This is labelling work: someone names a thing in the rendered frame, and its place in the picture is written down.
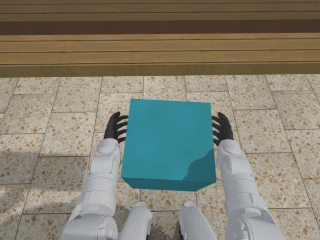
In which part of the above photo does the robot thigh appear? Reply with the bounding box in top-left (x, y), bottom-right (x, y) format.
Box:
top-left (118, 206), bottom-right (153, 240)
top-left (177, 206), bottom-right (218, 240)

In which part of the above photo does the robot right forearm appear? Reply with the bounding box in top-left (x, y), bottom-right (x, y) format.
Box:
top-left (215, 139), bottom-right (286, 240)

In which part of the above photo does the left robot thigh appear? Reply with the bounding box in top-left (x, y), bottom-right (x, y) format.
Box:
top-left (118, 206), bottom-right (153, 240)

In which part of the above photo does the right robot hand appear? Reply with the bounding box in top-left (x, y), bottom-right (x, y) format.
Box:
top-left (211, 112), bottom-right (234, 146)

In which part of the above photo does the right robot thigh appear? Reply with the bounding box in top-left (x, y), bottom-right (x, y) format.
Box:
top-left (177, 206), bottom-right (218, 240)

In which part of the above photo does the robot left forearm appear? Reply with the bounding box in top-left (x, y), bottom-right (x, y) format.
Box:
top-left (60, 138), bottom-right (122, 240)

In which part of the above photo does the carton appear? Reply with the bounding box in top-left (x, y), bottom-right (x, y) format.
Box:
top-left (120, 98), bottom-right (217, 192)

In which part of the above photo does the right robot upper arm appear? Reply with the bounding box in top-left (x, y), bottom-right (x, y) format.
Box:
top-left (224, 216), bottom-right (285, 240)

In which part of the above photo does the left robot hand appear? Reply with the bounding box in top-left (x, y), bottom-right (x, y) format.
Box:
top-left (103, 111), bottom-right (129, 144)

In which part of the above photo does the left robot upper arm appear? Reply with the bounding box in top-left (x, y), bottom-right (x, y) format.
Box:
top-left (61, 214), bottom-right (119, 240)

